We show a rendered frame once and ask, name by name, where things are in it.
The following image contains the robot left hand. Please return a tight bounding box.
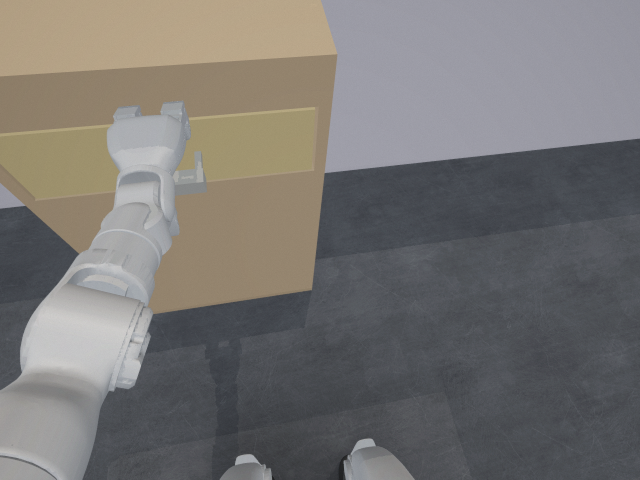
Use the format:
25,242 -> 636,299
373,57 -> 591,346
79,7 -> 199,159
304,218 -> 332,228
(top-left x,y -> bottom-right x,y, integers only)
107,101 -> 191,236

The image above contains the handle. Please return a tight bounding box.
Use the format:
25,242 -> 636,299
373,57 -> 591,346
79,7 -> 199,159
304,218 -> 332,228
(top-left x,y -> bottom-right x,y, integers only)
173,151 -> 207,196

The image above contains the robot right thigh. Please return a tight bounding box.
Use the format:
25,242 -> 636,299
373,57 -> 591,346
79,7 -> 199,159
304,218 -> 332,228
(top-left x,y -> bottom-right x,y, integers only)
344,446 -> 415,480

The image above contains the right robot shin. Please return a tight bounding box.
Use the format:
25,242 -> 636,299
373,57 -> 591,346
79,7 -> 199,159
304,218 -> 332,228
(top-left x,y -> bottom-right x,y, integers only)
351,438 -> 376,455

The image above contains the left robot forearm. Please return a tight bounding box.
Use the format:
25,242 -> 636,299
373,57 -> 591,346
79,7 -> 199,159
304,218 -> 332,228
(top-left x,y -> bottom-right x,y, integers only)
20,165 -> 175,372

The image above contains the drawer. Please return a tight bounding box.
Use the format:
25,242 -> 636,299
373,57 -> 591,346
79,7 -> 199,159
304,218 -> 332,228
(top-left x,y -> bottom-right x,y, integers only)
0,107 -> 315,199

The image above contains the cabinet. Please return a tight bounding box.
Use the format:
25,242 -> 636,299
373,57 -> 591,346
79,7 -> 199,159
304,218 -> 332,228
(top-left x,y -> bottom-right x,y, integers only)
0,0 -> 338,314

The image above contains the robot left upper arm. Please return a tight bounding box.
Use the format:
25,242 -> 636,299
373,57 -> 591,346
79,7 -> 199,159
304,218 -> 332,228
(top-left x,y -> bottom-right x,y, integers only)
0,283 -> 153,480

